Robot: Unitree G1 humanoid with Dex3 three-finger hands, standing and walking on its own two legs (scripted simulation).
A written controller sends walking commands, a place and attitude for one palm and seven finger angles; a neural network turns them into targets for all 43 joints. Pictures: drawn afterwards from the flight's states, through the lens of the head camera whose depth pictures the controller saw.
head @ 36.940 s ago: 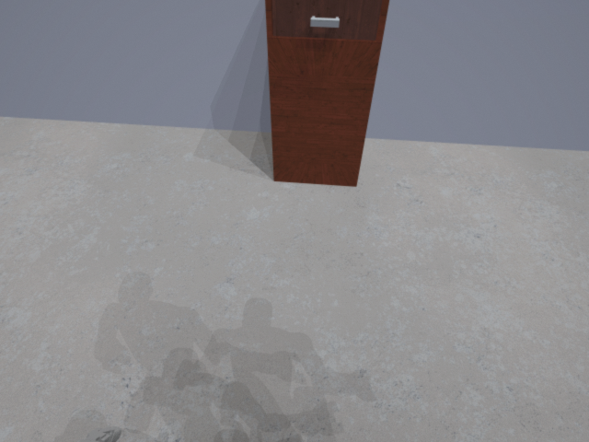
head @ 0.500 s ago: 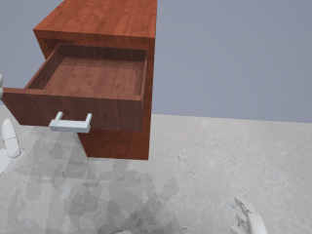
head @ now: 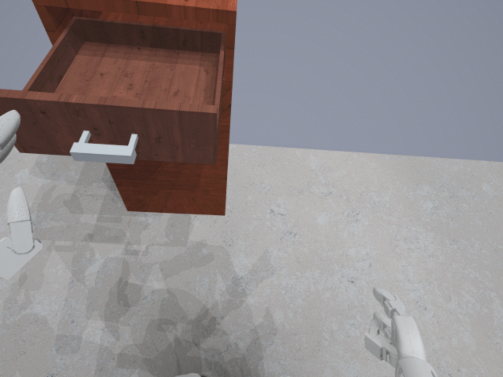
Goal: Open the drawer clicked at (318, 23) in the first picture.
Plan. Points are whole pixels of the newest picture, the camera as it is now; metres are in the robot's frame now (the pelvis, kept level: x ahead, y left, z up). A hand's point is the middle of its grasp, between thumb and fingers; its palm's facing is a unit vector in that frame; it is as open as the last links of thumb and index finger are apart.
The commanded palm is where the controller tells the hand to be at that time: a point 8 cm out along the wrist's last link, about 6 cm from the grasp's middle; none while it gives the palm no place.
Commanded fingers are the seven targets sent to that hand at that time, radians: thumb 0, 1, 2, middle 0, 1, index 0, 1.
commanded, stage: stop stepping back and stand still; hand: left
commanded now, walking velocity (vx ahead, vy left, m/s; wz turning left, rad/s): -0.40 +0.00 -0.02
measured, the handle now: (107, 145) +0.48 +0.29 +0.04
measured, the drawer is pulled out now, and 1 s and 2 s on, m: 0.30 0.30 0.30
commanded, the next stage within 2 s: let the arm hang, fingers relaxed in 0.78 s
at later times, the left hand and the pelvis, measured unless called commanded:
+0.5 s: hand out of the picture +0.07 +0.22 +0.20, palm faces +0.46 -0.81 -0.37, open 7.4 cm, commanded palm +0.01 +0.26 +0.22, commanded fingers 0.00 0.90 0.90 -0.20 -0.30 -0.20 -0.30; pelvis -0.11 -0.02 +0.00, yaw +2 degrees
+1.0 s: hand out of the picture +0.09 +0.25 +0.02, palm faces +0.27 -0.87 -0.41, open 7.4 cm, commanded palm none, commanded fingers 0.00 0.90 0.90 -0.20 -0.30 -0.20 -0.30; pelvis -0.12 +0.00 -0.01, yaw +7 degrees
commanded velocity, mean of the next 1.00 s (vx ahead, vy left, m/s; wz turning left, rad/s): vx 0.13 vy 0.02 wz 0.00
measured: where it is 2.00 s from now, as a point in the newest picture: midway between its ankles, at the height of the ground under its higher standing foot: outside the picture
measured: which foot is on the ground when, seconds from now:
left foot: down 0.00-0.24, up 0.26-0.48, down 0.50-1.00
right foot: up 0.00-0.22, down 0.24-1.00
